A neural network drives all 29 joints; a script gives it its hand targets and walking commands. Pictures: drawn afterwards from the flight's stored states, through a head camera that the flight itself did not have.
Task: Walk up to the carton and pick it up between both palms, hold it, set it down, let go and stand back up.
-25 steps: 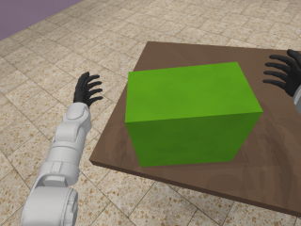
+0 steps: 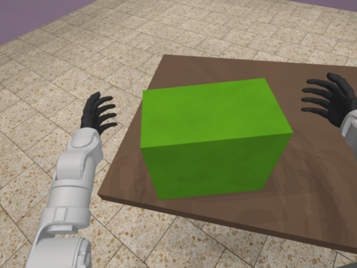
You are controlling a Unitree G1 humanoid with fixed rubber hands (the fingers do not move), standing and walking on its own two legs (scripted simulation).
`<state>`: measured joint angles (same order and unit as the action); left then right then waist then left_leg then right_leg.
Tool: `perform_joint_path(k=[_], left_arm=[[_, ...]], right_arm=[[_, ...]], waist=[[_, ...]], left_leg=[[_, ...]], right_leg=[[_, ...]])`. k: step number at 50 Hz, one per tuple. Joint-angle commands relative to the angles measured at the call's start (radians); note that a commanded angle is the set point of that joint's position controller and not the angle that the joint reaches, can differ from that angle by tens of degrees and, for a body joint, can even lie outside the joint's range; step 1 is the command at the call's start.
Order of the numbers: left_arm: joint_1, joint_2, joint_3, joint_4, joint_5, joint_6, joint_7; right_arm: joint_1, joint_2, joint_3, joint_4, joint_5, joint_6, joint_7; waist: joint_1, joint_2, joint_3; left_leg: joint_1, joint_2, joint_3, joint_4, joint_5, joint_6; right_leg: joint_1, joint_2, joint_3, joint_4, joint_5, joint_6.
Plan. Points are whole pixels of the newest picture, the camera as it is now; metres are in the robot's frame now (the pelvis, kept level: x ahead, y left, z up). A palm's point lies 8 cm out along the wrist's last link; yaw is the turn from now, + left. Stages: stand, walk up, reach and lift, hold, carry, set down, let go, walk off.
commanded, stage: set down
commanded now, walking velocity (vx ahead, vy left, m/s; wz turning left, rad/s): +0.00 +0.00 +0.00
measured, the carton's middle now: (207, 144) +0.44 +0.02 +0.00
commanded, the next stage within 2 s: none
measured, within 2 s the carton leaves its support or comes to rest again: neither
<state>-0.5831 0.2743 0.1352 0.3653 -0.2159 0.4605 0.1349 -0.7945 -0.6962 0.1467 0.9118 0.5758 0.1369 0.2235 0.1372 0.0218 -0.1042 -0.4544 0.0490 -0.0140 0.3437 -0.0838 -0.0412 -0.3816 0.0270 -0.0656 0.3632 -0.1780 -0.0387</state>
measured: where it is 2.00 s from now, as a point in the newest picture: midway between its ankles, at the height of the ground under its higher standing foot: outside the picture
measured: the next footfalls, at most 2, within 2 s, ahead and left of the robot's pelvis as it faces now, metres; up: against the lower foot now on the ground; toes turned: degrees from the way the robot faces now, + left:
none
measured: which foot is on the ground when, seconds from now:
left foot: down 0.00-1.00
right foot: down 0.00-1.00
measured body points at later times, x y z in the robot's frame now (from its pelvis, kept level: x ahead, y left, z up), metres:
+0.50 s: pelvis +0.00 +0.00 +0.00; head +0.03 -0.01 +0.45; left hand +0.34 +0.24 +0.08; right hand +0.39 -0.28 +0.09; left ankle +0.04 +0.14 -0.74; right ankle -0.01 -0.09 -0.74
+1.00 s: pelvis +0.01 +0.00 +0.00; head +0.02 +0.00 +0.45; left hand +0.30 +0.22 +0.04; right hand +0.33 -0.30 +0.05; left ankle +0.04 +0.14 -0.74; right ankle -0.01 -0.09 -0.74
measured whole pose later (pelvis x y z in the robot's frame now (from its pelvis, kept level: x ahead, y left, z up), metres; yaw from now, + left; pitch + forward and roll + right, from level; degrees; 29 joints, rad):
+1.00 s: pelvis +0.01 +0.00 +0.00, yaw -3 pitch +5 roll +1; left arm -0.03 0.13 0.08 0.19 -0.12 0.16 0.16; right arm -0.22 -0.63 0.10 0.72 0.55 -0.16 0.28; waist 0.08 -0.01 -0.08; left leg -0.31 0.05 0.02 0.36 -0.14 -0.04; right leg -0.27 0.04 0.01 0.41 -0.23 -0.04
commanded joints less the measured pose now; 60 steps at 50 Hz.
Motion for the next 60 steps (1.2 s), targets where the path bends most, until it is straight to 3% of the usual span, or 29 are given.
perform_joint_path(k=[1, 7, 9, 10, 11, 12, 13, 14, 15, 18, 30, 31, 32, 33, 34, 36, 37, 38, 39, 44, 46, 47, 48, 49, 50, 56, 57, 58, 60], left_arm=[[-0.336, 0.144, 0.016, -0.234, -0.009, -0.054, 0.012], [-0.106, 0.070, 0.026, -0.282, 0.037, -0.070, 0.002], [-0.234, 0.122, 0.036, -0.274, 0.024, -0.078, 0.007], [-0.101, 0.088, 0.042, -0.279, 0.056, -0.084, 0.014], [-0.284, 0.139, 0.028, -0.338, 0.018, -0.093, 0.022], [0.013, 0.053, 0.035, -0.274, 0.066, -0.091, 0.027], [-0.221, 0.101, 0.024, -0.330, 0.036, -0.093, 0.023], [-0.025, 0.061, 0.031, -0.261, 0.057, -0.094, 0.031], [-0.193, 0.084, 0.024, -0.256, 0.035, -0.096, 0.032], [-0.014, 0.031, 0.022, -0.227, 0.062, -0.117, 0.038], [0.080, 0.027, -0.010, -0.361, 0.051, -0.212, 0.033], [0.306, -0.037, -0.007, -0.303, 0.081, -0.211, 0.028], [0.096, 0.026, -0.005, -0.348, 0.060, -0.218, 0.021], [0.256, -0.020, -0.014, -0.314, 0.067, -0.232, 0.026], [0.115, 0.006, -0.024, -0.385, 0.045, -0.247, 0.031], [0.221, -0.017, -0.024, -0.444, 0.061, -0.274, 0.037], [0.341, -0.044, -0.021, -0.389, 0.085, -0.278, 0.036], [0.170, 0.017, -0.030, -0.406, 0.062, -0.282, 0.033], [0.344, -0.039, -0.018, -0.378, 0.096, -0.288, 0.035], [0.356, -0.048, -0.031, -0.330, 0.097, -0.311, 0.018], [0.264, -0.009, -0.017, -0.340, 0.091, -0.338, 0.024], [0.525, -0.096, -0.008, -0.320, 0.125, -0.350, 0.028], [0.197, -0.001, -0.026, -0.378, 0.091, -0.365, 0.027], [0.516, -0.096, -0.014, -0.324, 0.130, -0.383, 0.038], [0.345, -0.048, -0.027, -0.354, 0.110, -0.396, 0.034], [0.511, -0.111, -0.059, -0.354, 0.121, -0.451, 0.049], [0.350, -0.074, -0.069, -0.356, 0.091, -0.463, 0.059], [0.623, -0.145, -0.063, -0.337, 0.126, -0.479, 0.067], [0.461, -0.109, -0.071, -0.299, 0.094, -0.497, 0.072]], right_arm=[[-0.366, -0.272, -0.130, -0.217, -0.004, -0.064, 0.008], [-0.118, -0.232, -0.097, -0.218, -0.001, -0.096, 0.020], [-0.231, -0.254, -0.138, -0.224, -0.001, -0.092, 0.024], [-0.073, -0.223, -0.103, -0.184, 0.002, -0.093, 0.032], [-0.267, -0.251, -0.136, -0.275, -0.008, -0.094, 0.030], [0.013, -0.227, -0.103, -0.179, 0.006, -0.098, 0.042], [-0.219, -0.223, -0.129, -0.268, -0.021, -0.102, 0.033], [-0.026, -0.218, -0.112, -0.200, -0.010, -0.105, 0.044], [-0.215, -0.231, -0.128, -0.276, -0.029, -0.108, 0.039], [-0.019, -0.190, -0.098, -0.203, -0.018, -0.121, 0.054], [0.056, -0.225, -0.168, -0.321, -0.048, -0.227, 0.045], [0.269, -0.210, -0.139, -0.275, -0.042, -0.233, 0.051], [0.089, -0.211, -0.183, -0.323, -0.074, -0.233, 0.041], [0.230, -0.198, -0.150, -0.285, -0.046, -0.235, 0.051], [0.098, -0.210, -0.183, -0.362, -0.058, -0.247, 0.051], [0.196, -0.210, -0.173, -0.402, -0.046, -0.275, 0.054], [0.322, -0.197, -0.158, -0.309, -0.041, -0.281, 0.065], [0.149, -0.213, -0.174, -0.350, -0.049, -0.282, 0.061], [0.319, -0.186, -0.137, -0.325, -0.030, -0.288, 0.063], [0.336, -0.173, -0.123, -0.289, -0.027, -0.314, 0.060], [0.240, -0.163, -0.137, -0.337, -0.026, -0.325, 0.055], [0.504, -0.130, -0.092, -0.269, -0.009, -0.341, 0.064], [0.197, -0.153, -0.150, -0.336, -0.034, -0.346, 0.055], [0.513, -0.102, -0.076, -0.310, 0.000, -0.364, 0.070], [0.335, -0.122, -0.121, -0.345, -0.031, -0.375, 0.062], [0.511, -0.119, -0.117, -0.288, -0.028, -0.434, 0.071], [0.355, -0.139, -0.142, -0.340, -0.023, -0.444, 0.073], [0.617, -0.120, -0.101, -0.291, -0.001, -0.461, 0.081], [0.454, -0.143, -0.122, -0.309, -0.023, -0.472, 0.088]], waist=[[-0.043, -0.084, -0.502], [-0.049, -0.096, -0.417], [-0.061, -0.079, -0.396], [-0.045, -0.092, -0.341], [-0.040, -0.070, -0.411], [-0.032, -0.087, -0.315], [-0.038, -0.070, -0.381], [-0.040, -0.091, -0.310], [-0.025, -0.098, -0.350], [-0.013, -0.117, -0.272], [-0.053, -0.105, -0.331], [-0.059, -0.134, -0.249], [-0.071, -0.136, -0.282], [-0.063, -0.149, -0.241], [-0.051, -0.126, -0.287], [-0.058, -0.114, -0.345], [-0.056, -0.107, -0.293], [-0.064, -0.104, -0.327], [-0.057, -0.111, -0.280], [-0.065, -0.121, -0.196], [-0.064, -0.128, -0.219], [-0.044, -0.138, -0.138], [-0.057, -0.099, -0.213], [-0.032, -0.135, -0.152], [-0.042, -0.117, -0.202], [-0.050, -0.096, -0.131], [-0.062, -0.084, -0.185], [-0.038, -0.102, -0.129], [-0.046, -0.127, -0.149]], left_leg=[[0.165, -0.078, 0.029, 0.033, 0.231, 0.000], [0.230, -0.072, 0.024, 0.024, 0.306, 0.004], [0.192, -0.077, 0.032, 0.023, 0.222, 0.015], [0.229, -0.073, 0.026, 0.017, 0.211, 0.014], [0.185, -0.076, 0.030, 0.009, 0.168, 0.015], [0.249, -0.070, 0.028, 0.009, 0.193, 0.006], [0.204, -0.077, 0.042, 0.003, 0.148, 0.012], [0.222, -0.076, 0.040, 0.008, 0.157, 0.011], [0.184, -0.075, 0.040, -0.007, 0.103, 0.019], [0.189, -0.077, 0.050, -0.005, 0.088, 0.025], [0.224, -0.068, 0.047, 0.012, 0.170, 0.028], [0.266, -0.066, 0.046, 0.008, 0.188, 0.024], [0.235, -0.068, 0.047, 0.000, 0.141, 0.028], [0.262, -0.065, 0.046, 0.004, 0.162, 0.033], [0.244, -0.068, 0.054, 0.011, 0.151, 0.032], [0.280, -0.063, 0.043, 0.021, 0.221, 0.023], [0.296, -0.058, 0.034, 0.026, 0.262, 0.022], [0.242, -0.066, 0.044, 0.025, 0.206, 0.027], [0.259, -0.064, 0.032, 0.024, 0.210, 0.032], [0.236, -0.063, 0.036, 0.024, 0.196, 0.033], [0.208, -0.064, 0.039, 0.030, 0.126, 0.041], [0.265, -0.061, 0.035, 0.029, 0.165, 0.036], [0.205, -0.070, 0.056, 0.035, 0.080, 0.038], [0.260, -0.064, 0.038, 0.049, 0.130, 0.033], [0.225, -0.067, 0.051, 0.040, 0.093, 0.033], [0.292, -0.062, 0.048, 0.051, 0.109, 0.027], [0.254, -0.060, 0.048, 0.065, 0.068, 0.031], [0.318, -0.057, 0.038, 0.067, 0.117, 0.026], [0.262, -0.055, 0.044, 0.058, 0.046, 0.032]], right_leg=[[0.278, 0.038, 0.064, 0.023, 0.315, 0.025], [0.303, 0.044, 0.074, 0.020, 0.390, 0.016], [0.248, 0.035, 0.077, 0.017, 0.294, 0.018], [0.253, 0.042, 0.072, 0.012, 0.263, 0.013], [0.231, 0.039, 0.079, 0.008, 0.215, 0.015], [0.245, 0.039, 0.081, -0.005, 0.212, 0.007], [0.222, 0.036, 0.089, -0.013, 0.183, 0.002], [0.225, 0.037, 0.088, -0.006, 0.167, 0.000], [0.203, 0.031, 0.093, -0.023, 0.112, 0.007], [0.216, 0.017, 0.114, -0.023, 0.077, -0.006], [0.238, 0.033, 0.107, 0.014, 0.241, -0.008], [0.259, 0.037, 0.107, -0.004, 0.249, -0.011], [0.222, 0.029, 0.102, -0.011, 0.217, -0.003], [0.231, 0.036, 0.100, -0.007, 0.199, -0.007], [0.194, 0.029, 0.106, -0.004, 0.194, -0.004], [0.228, 0.033, 0.109, 0.013, 0.276, -0.014], [0.235, 0.037, 0.104, 0.011, 0.302, -0.018], [0.218, 0.022, 0.117, 0.009, 0.282, -0.014], [0.265, 0.021, 0.124, 0.015, 0.306, -0.013], [0.241, 0.003, 0.140, 0.015, 0.329, -0.003], [0.224, -0.013, 0.162, 0.013, 0.250, 0.009], [0.249, -0.002, 0.156, 0.005, 0.246, 0.000], [0.181, -0.015, 0.168, 0.000, 0.171, -0.001], [0.233, -0.014, 0.175, -0.006, 0.178, -0.006], [0.204, -0.016, 0.172, -0.014, 0.156, -0.004], [0.145, 0.005, 0.145, -0.006, 0.114, -0.016], [0.112, -0.003, 0.157, -0.001, 0.062, -0.021], [0.137, 0.011, 0.147, 0.000, 0.086, -0.025], [0.101, 0.014, 0.138, 0.001, 0.026, -0.031]])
